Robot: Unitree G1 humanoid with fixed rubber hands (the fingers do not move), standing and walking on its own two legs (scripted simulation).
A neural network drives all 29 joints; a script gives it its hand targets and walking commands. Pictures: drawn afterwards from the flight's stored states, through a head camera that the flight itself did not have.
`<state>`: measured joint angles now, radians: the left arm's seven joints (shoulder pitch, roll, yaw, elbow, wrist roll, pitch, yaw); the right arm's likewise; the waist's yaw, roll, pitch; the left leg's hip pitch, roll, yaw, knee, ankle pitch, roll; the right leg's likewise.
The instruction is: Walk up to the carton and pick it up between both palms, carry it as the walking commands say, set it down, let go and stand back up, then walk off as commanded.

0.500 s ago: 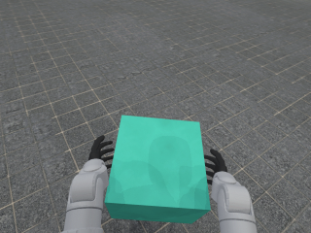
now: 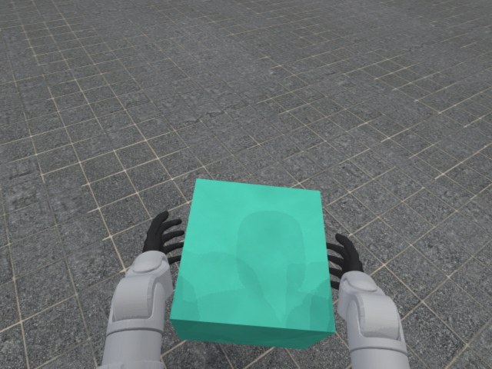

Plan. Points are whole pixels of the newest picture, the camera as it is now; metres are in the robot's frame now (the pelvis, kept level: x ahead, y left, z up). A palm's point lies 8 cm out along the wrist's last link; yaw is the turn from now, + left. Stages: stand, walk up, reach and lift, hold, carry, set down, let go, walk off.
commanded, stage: carry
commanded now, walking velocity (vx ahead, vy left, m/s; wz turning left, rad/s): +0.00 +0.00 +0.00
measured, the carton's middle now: (250, 264) +0.33 +0.00 -0.04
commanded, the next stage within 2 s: hold in 0.10 s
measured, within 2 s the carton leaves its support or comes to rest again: neither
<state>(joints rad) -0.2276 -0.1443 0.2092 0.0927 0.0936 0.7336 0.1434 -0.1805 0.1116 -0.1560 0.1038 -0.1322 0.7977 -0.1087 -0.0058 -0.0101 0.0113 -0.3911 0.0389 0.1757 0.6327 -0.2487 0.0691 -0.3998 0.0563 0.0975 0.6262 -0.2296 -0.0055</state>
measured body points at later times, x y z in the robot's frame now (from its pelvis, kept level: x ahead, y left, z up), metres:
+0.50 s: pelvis +0.00 -0.02 +0.00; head +0.00 -0.03 +0.45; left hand +0.30 +0.15 +0.03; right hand +0.32 -0.17 +0.03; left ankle +0.06 +0.08 -0.72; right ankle +0.06 -0.12 -0.72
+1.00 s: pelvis +0.01 -0.02 +0.00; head +0.01 -0.02 +0.45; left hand +0.31 +0.17 -0.01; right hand +0.34 -0.15 -0.01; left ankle +0.06 +0.08 -0.72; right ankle +0.06 -0.12 -0.72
